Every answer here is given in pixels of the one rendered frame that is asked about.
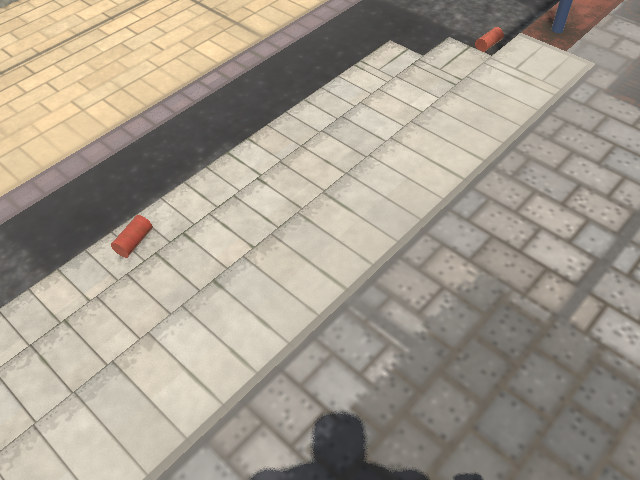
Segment stairs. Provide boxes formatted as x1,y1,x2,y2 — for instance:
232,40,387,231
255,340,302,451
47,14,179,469
0,37,491,450

